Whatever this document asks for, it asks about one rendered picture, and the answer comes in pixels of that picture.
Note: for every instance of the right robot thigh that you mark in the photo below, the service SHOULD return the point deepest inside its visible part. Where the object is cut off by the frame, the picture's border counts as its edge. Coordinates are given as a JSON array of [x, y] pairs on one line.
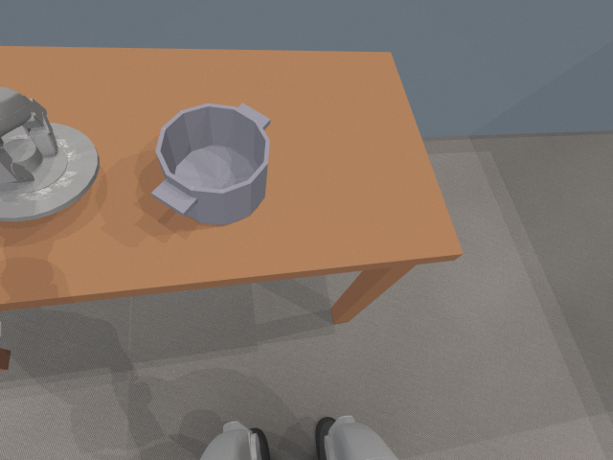
[[355, 441]]

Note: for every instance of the knob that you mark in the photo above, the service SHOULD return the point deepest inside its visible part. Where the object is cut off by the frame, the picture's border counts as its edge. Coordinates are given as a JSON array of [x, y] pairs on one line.
[[24, 152]]

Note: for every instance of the robot right foot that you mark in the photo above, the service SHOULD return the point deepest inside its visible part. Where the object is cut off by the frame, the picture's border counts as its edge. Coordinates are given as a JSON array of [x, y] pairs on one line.
[[322, 430]]

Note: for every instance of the pot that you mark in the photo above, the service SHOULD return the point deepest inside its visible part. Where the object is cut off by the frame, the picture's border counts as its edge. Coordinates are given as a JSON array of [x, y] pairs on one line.
[[214, 159]]

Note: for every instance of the table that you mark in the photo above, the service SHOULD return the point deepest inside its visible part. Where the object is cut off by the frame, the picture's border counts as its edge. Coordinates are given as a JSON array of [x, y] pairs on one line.
[[349, 184]]

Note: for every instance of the left robot hand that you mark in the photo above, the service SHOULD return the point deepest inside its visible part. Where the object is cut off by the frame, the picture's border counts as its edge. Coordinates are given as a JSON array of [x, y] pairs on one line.
[[17, 110]]

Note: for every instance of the lid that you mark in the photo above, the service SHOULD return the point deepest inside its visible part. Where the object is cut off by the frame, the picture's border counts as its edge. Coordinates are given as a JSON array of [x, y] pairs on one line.
[[59, 180]]

